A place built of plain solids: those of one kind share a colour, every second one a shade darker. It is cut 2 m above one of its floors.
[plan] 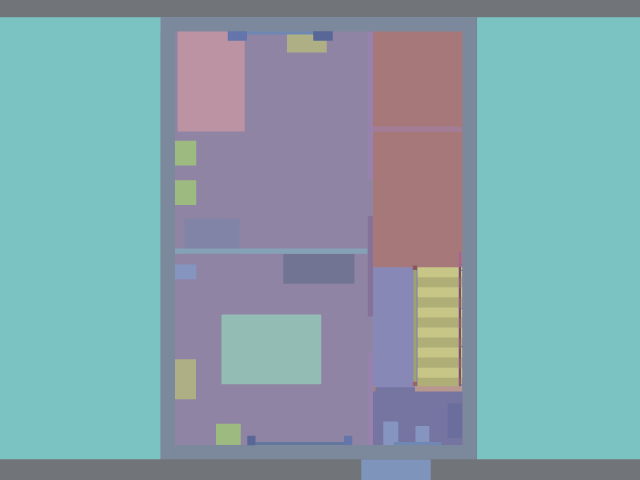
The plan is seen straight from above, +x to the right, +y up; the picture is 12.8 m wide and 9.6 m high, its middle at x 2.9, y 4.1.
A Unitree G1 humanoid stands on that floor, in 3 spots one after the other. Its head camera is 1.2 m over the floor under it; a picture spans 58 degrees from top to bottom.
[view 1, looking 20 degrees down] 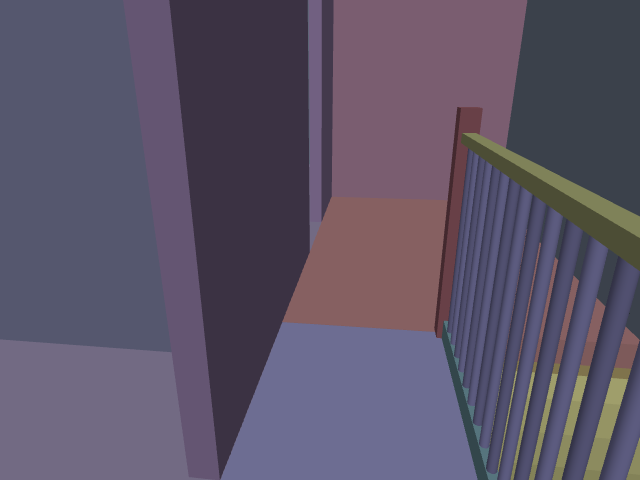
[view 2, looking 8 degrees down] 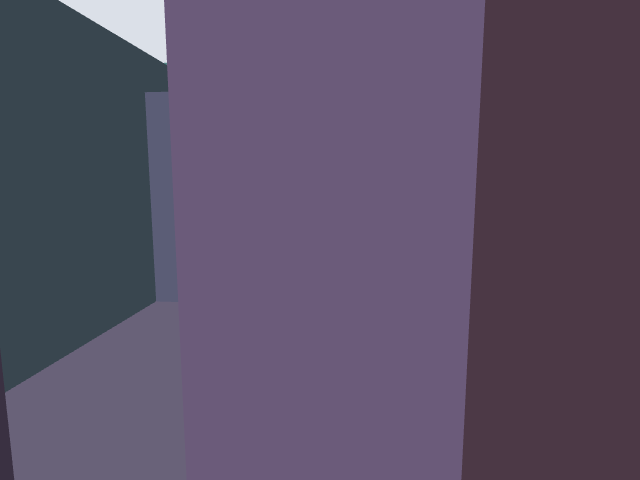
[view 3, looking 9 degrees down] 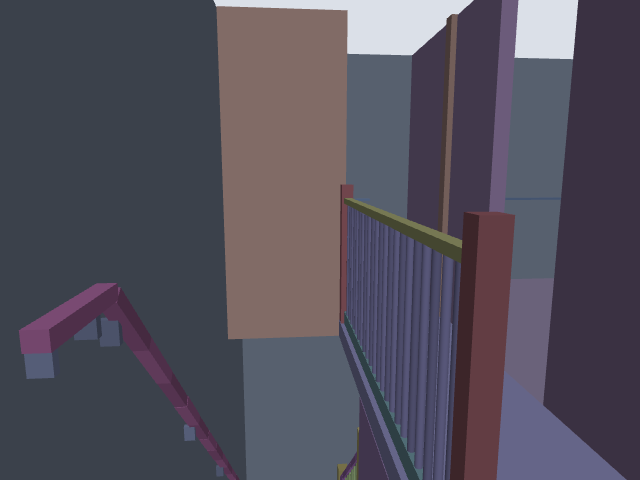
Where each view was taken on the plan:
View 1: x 4.40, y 1.58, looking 97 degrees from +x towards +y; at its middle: upper_floor_back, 3.50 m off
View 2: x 5.30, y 5.91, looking -175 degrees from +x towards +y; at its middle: landing_wall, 1.36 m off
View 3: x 5.30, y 4.55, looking -95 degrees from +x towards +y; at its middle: box_wall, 3.43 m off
